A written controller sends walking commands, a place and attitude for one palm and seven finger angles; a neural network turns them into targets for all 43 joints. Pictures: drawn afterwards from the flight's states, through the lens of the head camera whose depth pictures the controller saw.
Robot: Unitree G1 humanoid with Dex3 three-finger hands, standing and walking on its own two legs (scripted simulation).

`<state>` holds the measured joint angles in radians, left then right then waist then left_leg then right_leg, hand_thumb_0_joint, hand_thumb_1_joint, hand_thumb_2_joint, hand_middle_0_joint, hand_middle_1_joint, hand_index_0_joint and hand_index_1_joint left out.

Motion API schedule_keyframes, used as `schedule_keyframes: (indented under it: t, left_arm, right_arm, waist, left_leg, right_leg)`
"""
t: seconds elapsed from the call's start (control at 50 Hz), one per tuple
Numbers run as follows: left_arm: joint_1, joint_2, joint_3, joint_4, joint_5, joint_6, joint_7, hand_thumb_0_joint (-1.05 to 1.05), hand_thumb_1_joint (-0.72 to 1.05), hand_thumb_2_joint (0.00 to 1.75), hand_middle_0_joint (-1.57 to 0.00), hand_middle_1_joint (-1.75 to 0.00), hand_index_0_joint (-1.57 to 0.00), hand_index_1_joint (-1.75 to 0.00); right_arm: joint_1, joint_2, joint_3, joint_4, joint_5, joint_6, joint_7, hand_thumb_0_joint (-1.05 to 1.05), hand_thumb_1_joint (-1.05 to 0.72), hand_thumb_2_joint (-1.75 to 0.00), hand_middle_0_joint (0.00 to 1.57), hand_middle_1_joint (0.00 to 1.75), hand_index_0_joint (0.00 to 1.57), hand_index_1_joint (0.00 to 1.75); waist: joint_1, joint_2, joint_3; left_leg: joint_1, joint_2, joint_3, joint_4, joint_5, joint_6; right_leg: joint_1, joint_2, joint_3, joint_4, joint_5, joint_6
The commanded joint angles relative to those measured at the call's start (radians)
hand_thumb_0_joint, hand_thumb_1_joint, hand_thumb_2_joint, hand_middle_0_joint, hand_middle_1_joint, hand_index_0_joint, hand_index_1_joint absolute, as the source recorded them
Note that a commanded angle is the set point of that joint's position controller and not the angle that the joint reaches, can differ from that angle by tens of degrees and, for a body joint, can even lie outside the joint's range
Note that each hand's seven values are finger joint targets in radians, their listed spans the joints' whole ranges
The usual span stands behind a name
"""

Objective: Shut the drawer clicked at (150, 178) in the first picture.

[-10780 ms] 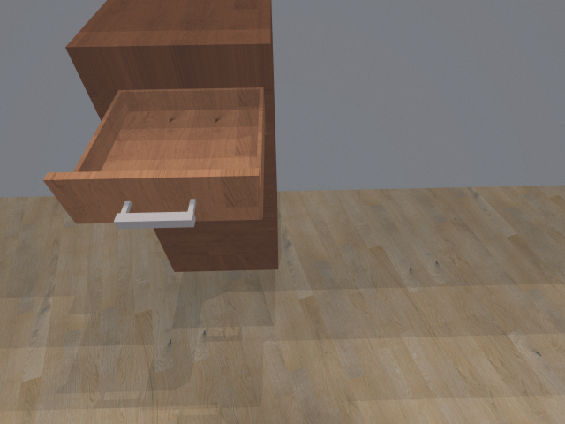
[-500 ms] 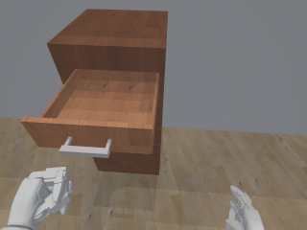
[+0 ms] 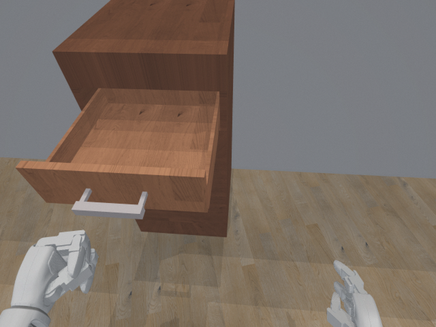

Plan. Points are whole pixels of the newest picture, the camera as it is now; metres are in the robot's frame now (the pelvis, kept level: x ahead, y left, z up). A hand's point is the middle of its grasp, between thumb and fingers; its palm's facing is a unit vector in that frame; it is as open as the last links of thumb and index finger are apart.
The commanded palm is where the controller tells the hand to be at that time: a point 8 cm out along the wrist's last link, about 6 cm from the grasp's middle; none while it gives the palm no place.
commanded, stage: bring the fist close to the handle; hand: left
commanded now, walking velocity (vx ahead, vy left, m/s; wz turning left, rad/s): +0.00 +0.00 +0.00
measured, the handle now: (112, 202) +0.35 +0.26 +0.02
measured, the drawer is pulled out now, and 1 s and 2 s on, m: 0.29 0.29 0.22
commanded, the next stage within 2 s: push the drawer shut in 1.06 s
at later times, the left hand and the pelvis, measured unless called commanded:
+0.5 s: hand (111, 256) +0.23 +0.21 +0.03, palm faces +0.00 -1.00 -0.05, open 3.2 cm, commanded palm +0.20 +0.27 +0.04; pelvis -0.01 +0.02 -0.02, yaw -1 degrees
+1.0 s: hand (119, 250) +0.24 +0.21 +0.02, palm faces +0.01 -1.00 -0.05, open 3.2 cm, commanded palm +0.22 +0.27 +0.02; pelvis -0.01 +0.03 -0.04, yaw -1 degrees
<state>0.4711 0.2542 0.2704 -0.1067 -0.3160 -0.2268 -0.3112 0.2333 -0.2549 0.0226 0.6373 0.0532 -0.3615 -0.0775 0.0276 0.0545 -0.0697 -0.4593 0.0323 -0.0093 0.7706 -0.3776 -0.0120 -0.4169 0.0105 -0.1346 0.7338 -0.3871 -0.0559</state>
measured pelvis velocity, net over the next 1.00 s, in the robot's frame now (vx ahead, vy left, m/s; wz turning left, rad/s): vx -0.01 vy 0.03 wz -0.02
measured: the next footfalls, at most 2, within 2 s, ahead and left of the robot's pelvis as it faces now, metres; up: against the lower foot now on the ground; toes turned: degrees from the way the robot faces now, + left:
none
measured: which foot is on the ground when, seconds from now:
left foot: down 0.00-1.00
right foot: down 0.00-1.00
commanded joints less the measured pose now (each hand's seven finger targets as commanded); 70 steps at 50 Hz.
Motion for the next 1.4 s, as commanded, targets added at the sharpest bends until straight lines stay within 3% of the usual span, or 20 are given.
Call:
schedule_keyframes:
  t: [0.0, 0.06, 0.18, 0.32, 0.38, 0.46, 0.5, 0.54, 0.6, 0.68, 0.72, 0.76, 0.8, 0.88, 0.9, 0.98, 1.12, 1.22, 1.34, 1.38]
  left_arm:
    - [-0.082, 0.139, 0.08, -0.155, -0.028, -0.097, -0.026, 0.0, 0.9, 0.9, -1.4, -1.6, -1.4, -1.6]
    - [-0.088, 0.159, 0.111, -0.113, -0.028, -0.108, -0.027, 0.0, 0.9, 0.9, -1.4, -1.6, -1.4, -1.6]
    - [-0.128, 0.117, 0.053, -0.133, -0.008, -0.146, 0.003, 0.0, 0.9, 0.9, -1.4, -1.6, -1.4, -1.6]
    - [-0.193, 0.107, 0.025, -0.06, 0.01, -0.183, 0.022, 0.0, 0.9, 0.9, -1.4, -1.6, -1.4, -1.6]
    - [-0.237, 0.104, 0.013, -0.054, 0.013, -0.188, 0.022, 0.0, 0.9, 0.9, -1.4, -1.6, -1.4, -1.6]
    - [-0.22, 0.103, 0.012, -0.052, 0.025, -0.191, 0.042, 0.0, 0.9, 0.9, -1.4, -1.6, -1.4, -1.6]
    - [-0.207, 0.11, 0.021, -0.038, 0.031, -0.196, 0.054, 0.0, 0.9, 0.9, -1.4, -1.6, -1.4, -1.6]
    - [-0.236, 0.084, -0.012, -0.03, 0.035, -0.198, 0.059, 0.0, 0.9, 0.9, -1.4, -1.6, -1.4, -1.6]
    - [-0.302, 0.104, 0.004, 0.014, 0.045, -0.207, 0.071, 0.0, 0.9, 0.9, -1.4, -1.6, -1.4, -1.6]
    - [-0.368, 0.092, -0.035, -0.031, 0.052, -0.223, 0.072, 0.0, 0.9, 0.9, -1.4, -1.6, -1.4, -1.6]
    - [-0.323, 0.115, -0.013, -0.064, 0.047, -0.22, 0.081, 0.0, 0.9, 0.9, -1.4, -1.6, -1.4, -1.6]
    - [-0.329, 0.111, -0.028, -0.107, 0.048, -0.214, 0.089, 0.0, 0.9, 0.9, -1.4, -1.6, -1.4, -1.6]
    - [-0.267, 0.12, -0.003, -0.065, 0.047, -0.195, 0.101, 0.0, 0.9, 0.9, -1.4, -1.6, -1.4, -1.6]
    - [-0.27, 0.076, -0.037, -0.01, 0.046, -0.158, 0.104, 0.0, 0.9, 0.9, -1.4, -1.6, -1.4, -1.6]
    - [-0.27, 0.082, -0.03, -0.003, 0.045, -0.153, 0.104, 0.0, 0.9, 0.9, -1.4, -1.6, -1.4, -1.6]
    - [-0.312, 0.086, -0.05, -0.064, 0.051, -0.164, 0.099, 0.0, 0.9, 0.9, -1.4, -1.6, -1.4, -1.6]
    - [-0.302, 0.129, -0.006, -0.071, 0.051, -0.212, 0.112, 0.0, 0.9, 0.9, -1.4, -1.6, -1.4, -1.6]
    - [-0.401, 0.117, -0.02, 0.017, 0.05, -0.178, 0.098, 0.0, 0.9, 0.9, -1.4, -1.6, -1.4, -1.6]
    - [-0.489, 0.16, 0.014, 0.03, 0.04, -0.164, 0.084, 0.0, 0.9, 0.9, -1.4, -1.6, -1.4, -1.6]
    - [-0.53, 0.17, 0.023, 0.06, 0.035, -0.163, 0.083, 0.0, 0.9, 0.9, -1.4, -1.6, -1.4, -1.6]
  right_arm:
    - [-0.089, -0.107, -0.049, -0.145, -0.005, -0.059, -0.003, 0.0, -0.9, -0.9, 0.2, 0.3, 0.2, 0.3]
    - [-0.083, -0.11, -0.057, -0.145, -0.007, -0.044, -0.002, 0.0, -0.9, -0.9, 0.2, 0.3, 0.2, 0.3]
    - [-0.078, -0.107, -0.057, -0.162, -0.014, -0.023, 0.009, 0.0, -0.9, -0.9, 0.2, 0.3, 0.2, 0.3]
    - [-0.064, -0.118, -0.059, -0.168, -0.018, 0.009, 0.012, 0.0, -0.9, -0.9, 0.2, 0.3, 0.2, 0.3]
    - [-0.06, -0.123, -0.055, -0.178, -0.018, 0.016, 0.012, 0.0, -0.9, -0.9, 0.2, 0.3, 0.2, 0.3]
    - [-0.041, -0.122, -0.063, -0.19, -0.024, 0.028, 0.018, 0.0, -0.9, -0.9, 0.2, 0.3, 0.2, 0.3]
    - [-0.044, -0.122, -0.063, -0.191, -0.027, 0.04, 0.02, 0.0, -0.9, -0.9, 0.2, 0.3, 0.2, 0.3]
    - [-0.043, -0.122, -0.061, -0.2, -0.029, 0.049, 0.025, 0.0, -0.9, -0.9, 0.2, 0.3, 0.2, 0.3]
    - [-0.039, -0.128, -0.06, -0.194, -0.03, 0.066, 0.023, 0.0, -0.9, -0.9, 0.2, 0.3, 0.2, 0.3]
    - [-0.041, -0.128, -0.06, -0.216, -0.029, 0.072, 0.026, 0.0, -0.9, -0.9, 0.2, 0.3, 0.2, 0.3]
    - [-0.034, -0.128, -0.062, -0.225, -0.029, 0.077, 0.024, 0.0, -0.9, -0.9, 0.2, 0.3, 0.2, 0.3]
    - [-0.031, -0.124, -0.059, -0.232, -0.029, 0.082, 0.025, 0.0, -0.9, -0.9, 0.2, 0.3, 0.2, 0.3]
    - [-0.025, -0.124, -0.061, -0.23, -0.029, 0.095, 0.025, 0.0, -0.9, -0.9, 0.2, 0.3, 0.2, 0.3]
    - [-0.037, -0.124, -0.057, -0.239, -0.021, 0.119, 0.028, 0.0, -0.9, -0.9, 0.2, 0.3, 0.2, 0.3]
    - [-0.037, -0.127, -0.057, -0.24, -0.022, 0.124, 0.027, 0.0, -0.9, -0.9, 0.2, 0.3, 0.2, 0.3]
    - [-0.032, -0.127, -0.057, -0.256, -0.021, 0.125, 0.025, 0.0, -0.9, -0.9, 0.2, 0.3, 0.2, 0.3]
    - [-0.024, -0.122, -0.056, -0.238, -0.027, 0.123, 0.021, 0.0, -0.9, -0.9, 0.2, 0.3, 0.2, 0.3]
    - [-0.026, -0.129, -0.052, -0.225, -0.023, 0.134, 0.019, 0.0, -0.9, -0.9, 0.2, 0.3, 0.2, 0.3]
    - [-0.017, -0.132, -0.054, -0.218, -0.022, 0.137, 0.01, 0.0, -0.9, -0.9, 0.2, 0.3, 0.2, 0.3]
    - [-0.017, -0.131, -0.052, -0.211, -0.021, 0.137, 0.01, 0.0, -0.9, -0.9, 0.2, 0.3, 0.2, 0.3]
  waist:
    - [-0.019, -0.085, -0.102]
    - [-0.012, -0.081, -0.121]
    - [-0.02, -0.016, -0.14]
    - [-0.042, -0.048, -0.124]
    - [-0.041, -0.004, -0.153]
    - [-0.031, -0.016, -0.236]
    - [-0.025, -0.024, -0.231]
    - [-0.038, -0.031, -0.219]
    - [-0.048, -0.051, -0.182]
    - [-0.044, 0.022, -0.254]
    - [-0.029, 0.03, -0.308]
    - [-0.033, 0.032, -0.337]
    - [-0.032, -0.029, -0.322]
    - [-0.048, -0.028, -0.21]
    - [-0.05, -0.057, -0.201]
    - [-0.054, -0.008, -0.234]
    - [-0.052, -0.003, -0.261]
    - [-0.073, -0.014, -0.221]
    - [-0.063, -0.006, -0.305]
    - [-0.067, -0.021, -0.293]
  left_leg:
    - [0.007, -0.044, -0.007, -0.054, 0.2, 0.039]
    - [-0.013, -0.048, -0.003, -0.048, 0.207, 0.037]
    - [-0.007, -0.047, -0.001, -0.04, 0.209, 0.039]
    - [-0.071, -0.04, -0.011, -0.01, 0.137, 0.037]
    - [-0.082, -0.039, -0.017, 0.001, 0.119, 0.034]
    - [-0.074, -0.033, -0.023, 0.026, 0.179, 0.031]
    - [-0.094, -0.031, -0.025, 0.035, 0.19, 0.029]
    - [-0.115, -0.03, -0.026, 0.047, 0.17, 0.027]
    - [-0.171, -0.026, -0.036, 0.065, 0.117, 0.026]
    - [-0.148, -0.024, -0.042, 0.076, 0.097, 0.024]
    - [-0.122, -0.024, -0.039, 0.076, 0.14, 0.025]
    - [-0.107, -0.023, -0.037, 0.08, 0.185, 0.025]
    - [-0.133, -0.02, -0.038, 0.081, 0.194, 0.028]
    - [-0.183, -0.024, -0.031, 0.072, 0.099, 0.025]
    - [-0.197, -0.025, -0.033, 0.07, 0.09, 0.029]
    - [-0.168, -0.025, -0.031, 0.076, 0.095, 0.029]
    - [-0.168, -0.026, -0.027, 0.1, 0.126, 0.032]
    - [-0.207, -0.029, -0.025, 0.107, 0.083, 0.033]
    - [-0.177, -0.028, -0.019, 0.111, 0.145, 0.037]
    - [-0.193, -0.029, -0.015, 0.113, 0.134, 0.036]
  right_leg:
    - [0.052, -0.039, 0.153, -0.153, 0.233, 0.066]
    - [0.045, -0.042, 0.15, -0.128, 0.248, 0.067]
    - [-0.008, -0.029, 0.109, -0.073, 0.228, 0.053]
    - [-0.097, -0.019, 0.096, -0.028, 0.133, 0.048]
    - [-0.123, -0.019, 0.086, 0.003, 0.109, 0.042]
    - [-0.123, -0.015, 0.073, 0.054, 0.171, 0.04]
    - [-0.131, -0.013, 0.068, 0.07, 0.179, 0.037]
    - [-0.166, -0.015, 0.064, 0.086, 0.161, 0.039]
    - [-0.217, -0.011, 0.064, 0.104, 0.099, 0.036]
    - [-0.239, -0.015, 0.068, 0.127, 0.065, 0.031]
    - [-0.198, -0.013, 0.073, 0.126, 0.104, 0.029]
    - [-0.178, -0.015, 0.071, 0.131, 0.147, 0.031]
    - [-0.164, -0.008, 0.067, 0.128, 0.162, 0.034]
    - [-0.218, -0.008, 0.064, 0.109, 0.09, 0.039]
    - [-0.211, -0.007, 0.065, 0.103, 0.081, 0.038]
    - [-0.213, -0.011, 0.07, 0.106, 0.083, 0.037]
    - [-0.198, -0.009, 0.082, 0.116, 0.118, 0.035]
    - [-0.223, -0.012, 0.09, 0.106, 0.087, 0.039]
    - [-0.163, -0.016, 0.105, 0.105, 0.16, 0.04]
    - [-0.154, -0.017, 0.114, 0.097, 0.156, 0.044]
